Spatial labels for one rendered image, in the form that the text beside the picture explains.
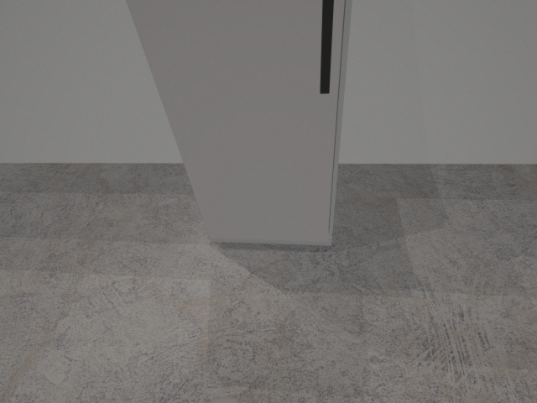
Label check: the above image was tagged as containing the fridge door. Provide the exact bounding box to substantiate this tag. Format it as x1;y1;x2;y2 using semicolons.
126;0;345;242

